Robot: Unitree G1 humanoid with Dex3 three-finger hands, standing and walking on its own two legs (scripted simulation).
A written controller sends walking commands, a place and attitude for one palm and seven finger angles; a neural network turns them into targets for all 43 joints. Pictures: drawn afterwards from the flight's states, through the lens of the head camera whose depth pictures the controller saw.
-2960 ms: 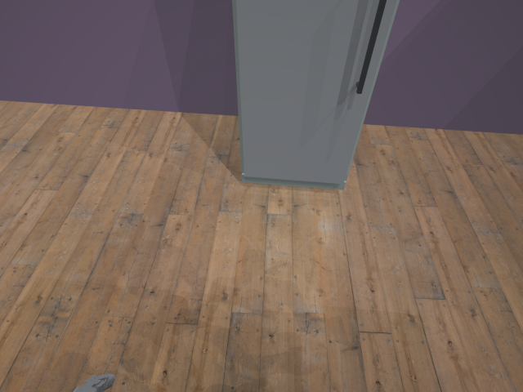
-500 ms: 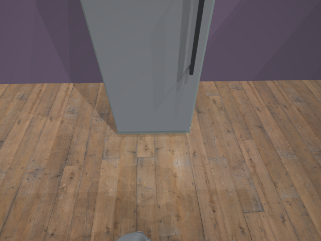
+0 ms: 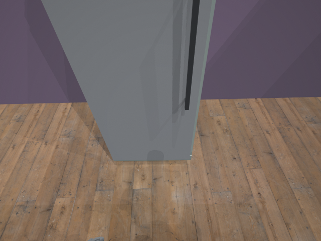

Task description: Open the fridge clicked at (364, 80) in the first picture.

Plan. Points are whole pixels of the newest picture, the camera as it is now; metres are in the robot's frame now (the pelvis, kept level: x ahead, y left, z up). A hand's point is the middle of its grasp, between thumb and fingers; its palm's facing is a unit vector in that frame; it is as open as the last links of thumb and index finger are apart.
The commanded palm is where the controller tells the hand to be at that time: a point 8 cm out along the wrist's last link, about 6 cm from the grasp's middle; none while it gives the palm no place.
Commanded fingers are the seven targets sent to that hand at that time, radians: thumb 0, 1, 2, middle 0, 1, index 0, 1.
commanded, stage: take the last steps up to it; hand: right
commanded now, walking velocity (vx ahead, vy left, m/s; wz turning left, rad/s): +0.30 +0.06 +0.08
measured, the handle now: (190, 53) +0.67 -0.09 +0.12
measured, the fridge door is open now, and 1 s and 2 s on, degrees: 0 0 0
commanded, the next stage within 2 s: come to a stop and stand still in 0.38 s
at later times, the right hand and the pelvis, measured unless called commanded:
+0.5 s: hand (207, 209) +0.24 -0.13 -0.16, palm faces +0.00 +0.97 -0.22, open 7.3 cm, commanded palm none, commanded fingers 0.00 -0.90 -0.90 0.20 0.30 0.20 0.30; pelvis +0.16 +0.05 +0.00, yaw +2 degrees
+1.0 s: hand (216, 225) +0.20 -0.15 -0.17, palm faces +0.00 +0.98 -0.21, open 7.4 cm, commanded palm none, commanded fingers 0.00 -0.90 -0.90 0.20 0.30 0.20 0.30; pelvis +0.17 +0.03 +0.01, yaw +4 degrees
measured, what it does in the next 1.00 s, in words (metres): walks ahead: left foot, then right foot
